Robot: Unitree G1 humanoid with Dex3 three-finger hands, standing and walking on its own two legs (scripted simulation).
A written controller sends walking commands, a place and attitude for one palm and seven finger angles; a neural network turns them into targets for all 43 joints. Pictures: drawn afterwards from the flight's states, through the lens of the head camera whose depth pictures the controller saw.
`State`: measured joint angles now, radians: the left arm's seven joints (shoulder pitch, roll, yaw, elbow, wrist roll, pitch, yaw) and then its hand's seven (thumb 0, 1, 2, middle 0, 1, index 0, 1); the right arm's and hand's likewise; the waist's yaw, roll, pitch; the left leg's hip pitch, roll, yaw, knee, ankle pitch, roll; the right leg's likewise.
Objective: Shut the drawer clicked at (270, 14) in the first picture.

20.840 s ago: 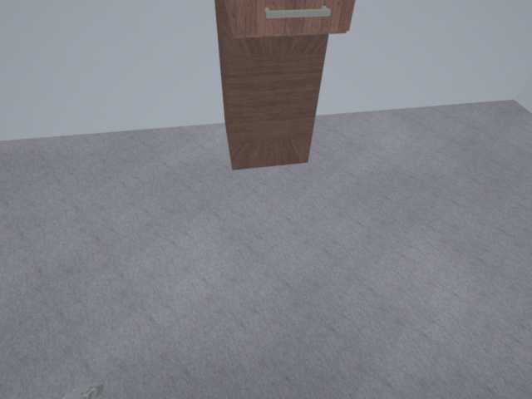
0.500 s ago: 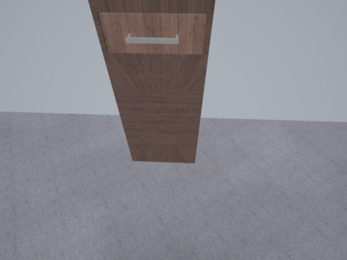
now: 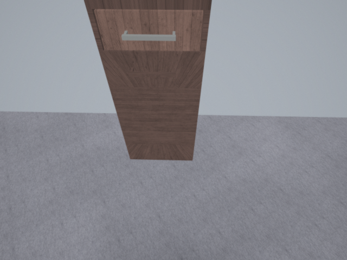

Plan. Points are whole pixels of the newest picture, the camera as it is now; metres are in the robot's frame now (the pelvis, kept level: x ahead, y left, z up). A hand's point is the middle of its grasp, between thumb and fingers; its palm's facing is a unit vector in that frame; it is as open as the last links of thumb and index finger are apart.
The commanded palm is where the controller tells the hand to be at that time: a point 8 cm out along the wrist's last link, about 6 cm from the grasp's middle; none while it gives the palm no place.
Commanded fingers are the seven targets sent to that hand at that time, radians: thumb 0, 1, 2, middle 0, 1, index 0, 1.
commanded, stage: look to check the result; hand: left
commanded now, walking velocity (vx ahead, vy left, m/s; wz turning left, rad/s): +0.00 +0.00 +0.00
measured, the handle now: (149, 35) +0.83 +0.13 +0.12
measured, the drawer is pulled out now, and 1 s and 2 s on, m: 0.00 0.00 0.00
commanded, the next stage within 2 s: stand and wait in 0.48 s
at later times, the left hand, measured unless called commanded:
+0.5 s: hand out of the picture +0.00 +0.15 -0.17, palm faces +0.05 -0.98 -0.17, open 7.3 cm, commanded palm none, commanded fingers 0.00 0.90 0.90 -0.20 -0.30 -0.20 -0.30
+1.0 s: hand out of the picture +0.01 +0.14 -0.17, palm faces +0.05 -0.98 -0.18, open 7.3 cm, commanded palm none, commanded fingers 0.00 0.90 0.90 -0.20 -0.30 -0.20 -0.30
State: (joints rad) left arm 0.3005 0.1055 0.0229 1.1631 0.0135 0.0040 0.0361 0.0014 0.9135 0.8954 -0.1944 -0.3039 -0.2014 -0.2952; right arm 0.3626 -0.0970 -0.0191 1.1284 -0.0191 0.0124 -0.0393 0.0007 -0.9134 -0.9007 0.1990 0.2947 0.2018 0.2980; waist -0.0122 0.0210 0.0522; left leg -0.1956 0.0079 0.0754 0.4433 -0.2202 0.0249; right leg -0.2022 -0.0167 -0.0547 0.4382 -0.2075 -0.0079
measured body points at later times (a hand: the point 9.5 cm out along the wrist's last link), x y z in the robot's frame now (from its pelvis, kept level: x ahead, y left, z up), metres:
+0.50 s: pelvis +0.01 -0.01 +0.00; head +0.03 -0.02 +0.45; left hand +0.00 +0.20 -0.16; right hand -0.01 -0.21 -0.17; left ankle +0.01 +0.10 -0.74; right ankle +0.02 -0.12 -0.74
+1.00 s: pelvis +0.02 -0.02 +0.00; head +0.04 -0.03 +0.45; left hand +0.01 +0.19 -0.16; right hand +0.00 -0.22 -0.17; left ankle +0.01 +0.10 -0.74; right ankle +0.02 -0.12 -0.74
